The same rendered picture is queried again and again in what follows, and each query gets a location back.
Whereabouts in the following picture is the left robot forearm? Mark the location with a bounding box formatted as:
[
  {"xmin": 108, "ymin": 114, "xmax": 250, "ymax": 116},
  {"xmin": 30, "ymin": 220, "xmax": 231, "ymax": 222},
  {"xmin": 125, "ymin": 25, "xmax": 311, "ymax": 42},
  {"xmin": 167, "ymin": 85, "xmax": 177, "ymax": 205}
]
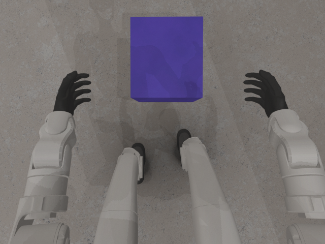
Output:
[{"xmin": 8, "ymin": 111, "xmax": 77, "ymax": 244}]

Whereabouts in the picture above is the robot left shin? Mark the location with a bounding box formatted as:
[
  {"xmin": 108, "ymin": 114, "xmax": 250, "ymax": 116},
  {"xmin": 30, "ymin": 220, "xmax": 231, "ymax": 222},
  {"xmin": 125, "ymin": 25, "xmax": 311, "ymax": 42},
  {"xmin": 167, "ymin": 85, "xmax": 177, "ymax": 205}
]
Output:
[{"xmin": 117, "ymin": 147, "xmax": 139, "ymax": 161}]

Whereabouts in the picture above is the robot left hand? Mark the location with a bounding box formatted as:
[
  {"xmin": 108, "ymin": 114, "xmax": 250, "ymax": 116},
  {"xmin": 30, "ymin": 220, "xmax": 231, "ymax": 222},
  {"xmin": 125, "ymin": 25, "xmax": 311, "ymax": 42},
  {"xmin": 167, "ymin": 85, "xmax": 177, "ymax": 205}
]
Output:
[{"xmin": 53, "ymin": 71, "xmax": 91, "ymax": 116}]

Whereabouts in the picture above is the right robot foot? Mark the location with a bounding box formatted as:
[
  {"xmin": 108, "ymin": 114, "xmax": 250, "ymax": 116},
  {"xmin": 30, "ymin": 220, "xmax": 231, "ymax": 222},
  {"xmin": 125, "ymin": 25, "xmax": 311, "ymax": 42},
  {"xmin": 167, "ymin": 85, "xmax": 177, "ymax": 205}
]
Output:
[{"xmin": 177, "ymin": 129, "xmax": 191, "ymax": 166}]

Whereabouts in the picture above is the carton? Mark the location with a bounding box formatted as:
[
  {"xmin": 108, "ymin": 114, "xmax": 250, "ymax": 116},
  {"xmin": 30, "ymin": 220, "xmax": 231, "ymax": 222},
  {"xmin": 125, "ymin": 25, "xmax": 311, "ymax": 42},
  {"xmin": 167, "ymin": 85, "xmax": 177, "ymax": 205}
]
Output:
[{"xmin": 131, "ymin": 16, "xmax": 203, "ymax": 102}]

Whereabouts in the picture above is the robot right hand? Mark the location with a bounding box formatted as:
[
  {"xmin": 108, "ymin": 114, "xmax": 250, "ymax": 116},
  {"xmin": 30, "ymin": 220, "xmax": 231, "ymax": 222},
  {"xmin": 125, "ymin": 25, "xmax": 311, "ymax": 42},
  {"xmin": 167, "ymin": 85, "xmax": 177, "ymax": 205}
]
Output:
[{"xmin": 243, "ymin": 70, "xmax": 288, "ymax": 118}]

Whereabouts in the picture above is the right robot forearm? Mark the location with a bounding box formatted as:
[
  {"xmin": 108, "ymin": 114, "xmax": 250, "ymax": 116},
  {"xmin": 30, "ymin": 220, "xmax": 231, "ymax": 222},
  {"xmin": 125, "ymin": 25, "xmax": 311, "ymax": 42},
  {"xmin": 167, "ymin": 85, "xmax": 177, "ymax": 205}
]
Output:
[{"xmin": 267, "ymin": 109, "xmax": 325, "ymax": 224}]

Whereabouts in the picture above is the right robot upper arm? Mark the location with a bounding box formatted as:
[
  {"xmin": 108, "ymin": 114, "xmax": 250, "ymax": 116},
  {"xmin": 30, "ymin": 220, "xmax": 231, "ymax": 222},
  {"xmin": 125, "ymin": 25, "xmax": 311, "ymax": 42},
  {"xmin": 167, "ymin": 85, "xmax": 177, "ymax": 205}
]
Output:
[{"xmin": 286, "ymin": 223, "xmax": 325, "ymax": 244}]

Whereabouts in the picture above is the left robot upper arm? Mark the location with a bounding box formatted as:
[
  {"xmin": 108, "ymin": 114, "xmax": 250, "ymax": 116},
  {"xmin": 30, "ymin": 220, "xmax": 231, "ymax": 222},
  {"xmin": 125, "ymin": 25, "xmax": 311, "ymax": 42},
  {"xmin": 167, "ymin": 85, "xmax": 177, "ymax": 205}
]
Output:
[{"xmin": 11, "ymin": 223, "xmax": 70, "ymax": 244}]

